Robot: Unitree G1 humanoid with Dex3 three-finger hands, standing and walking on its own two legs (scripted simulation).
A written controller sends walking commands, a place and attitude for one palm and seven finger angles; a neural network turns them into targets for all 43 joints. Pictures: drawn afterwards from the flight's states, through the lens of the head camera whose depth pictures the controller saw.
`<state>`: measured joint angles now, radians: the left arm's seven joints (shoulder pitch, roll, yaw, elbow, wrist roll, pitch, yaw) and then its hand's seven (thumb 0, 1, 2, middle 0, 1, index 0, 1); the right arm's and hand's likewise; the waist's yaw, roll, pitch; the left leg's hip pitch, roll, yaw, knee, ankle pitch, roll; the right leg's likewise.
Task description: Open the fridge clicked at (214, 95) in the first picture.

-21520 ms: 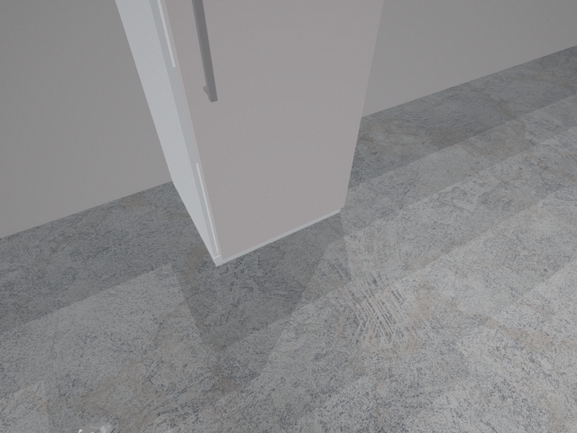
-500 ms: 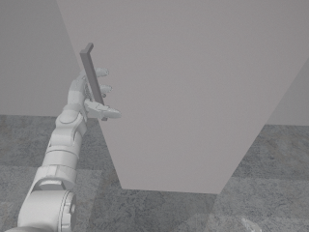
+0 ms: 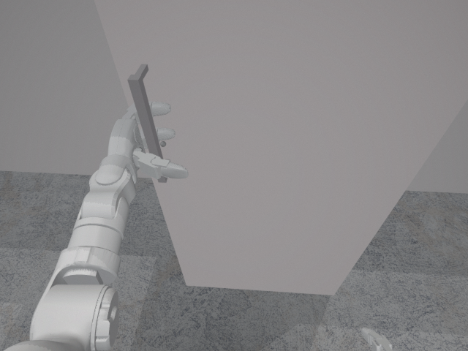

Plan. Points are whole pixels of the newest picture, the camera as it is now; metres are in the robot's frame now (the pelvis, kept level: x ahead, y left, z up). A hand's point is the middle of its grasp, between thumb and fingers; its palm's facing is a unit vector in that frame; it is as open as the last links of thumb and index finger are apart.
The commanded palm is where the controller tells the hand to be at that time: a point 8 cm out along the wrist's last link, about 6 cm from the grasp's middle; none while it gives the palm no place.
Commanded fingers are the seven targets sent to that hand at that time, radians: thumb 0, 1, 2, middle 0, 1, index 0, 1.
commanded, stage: grip the handle and tug to test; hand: left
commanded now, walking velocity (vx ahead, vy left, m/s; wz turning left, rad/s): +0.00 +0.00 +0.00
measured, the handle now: (154, 130) +0.47 +0.17 +0.15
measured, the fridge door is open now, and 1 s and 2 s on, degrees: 0 0 15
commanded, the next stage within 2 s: pull the door a little, standing still in 1.42 s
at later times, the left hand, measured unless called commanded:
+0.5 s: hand (162, 143) +0.42 +0.15 +0.16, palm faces +0.01 -1.00 +0.00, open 8.5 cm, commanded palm +0.39 +0.20 +0.16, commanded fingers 0.00 0.71 0.82 -0.43 -1.37 -0.43 -1.37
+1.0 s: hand (162, 144) +0.42 +0.15 +0.15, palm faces +0.02 -1.00 -0.01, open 5.0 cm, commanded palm +0.39 +0.19 +0.16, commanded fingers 0.00 0.90 0.90 -0.45 -1.40 -0.45 -1.40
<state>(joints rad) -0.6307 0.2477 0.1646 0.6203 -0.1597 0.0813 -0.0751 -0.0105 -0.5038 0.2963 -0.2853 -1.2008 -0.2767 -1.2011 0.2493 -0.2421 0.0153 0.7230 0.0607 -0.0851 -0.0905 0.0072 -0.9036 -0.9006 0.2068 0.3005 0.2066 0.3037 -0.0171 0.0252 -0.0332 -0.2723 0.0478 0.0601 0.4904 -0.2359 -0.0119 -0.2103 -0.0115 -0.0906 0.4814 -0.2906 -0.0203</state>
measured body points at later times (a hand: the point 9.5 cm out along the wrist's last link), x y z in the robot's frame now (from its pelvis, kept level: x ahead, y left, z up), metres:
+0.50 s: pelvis +0.00 +0.00 +0.00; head +0.00 -0.01 +0.45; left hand +0.41 +0.20 +0.16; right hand +0.12 -0.26 -0.11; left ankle +0.01 +0.13 -0.74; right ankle -0.02 -0.10 -0.74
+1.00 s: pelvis +0.00 +0.00 +0.00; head +0.00 -0.01 +0.45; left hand +0.41 +0.20 +0.16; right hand +0.11 -0.26 -0.11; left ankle +0.01 +0.13 -0.74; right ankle -0.02 -0.10 -0.74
